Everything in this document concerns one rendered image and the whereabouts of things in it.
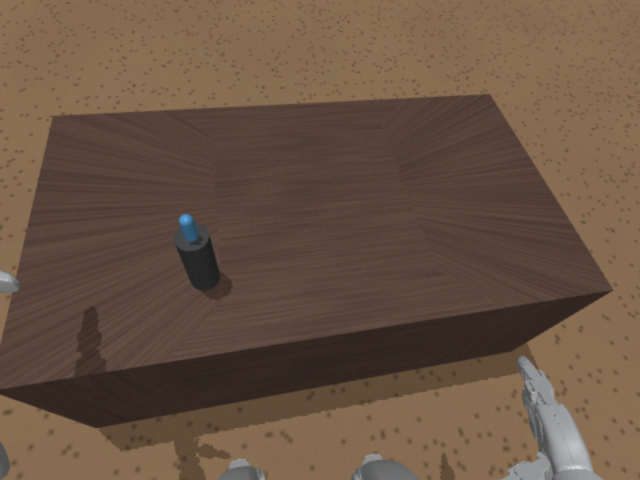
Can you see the bottle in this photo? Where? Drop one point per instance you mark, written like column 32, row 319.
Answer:
column 194, row 246

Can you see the left robot hand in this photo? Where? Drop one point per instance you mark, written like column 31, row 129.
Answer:
column 8, row 283

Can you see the right robot hand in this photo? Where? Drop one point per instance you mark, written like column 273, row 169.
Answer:
column 561, row 446

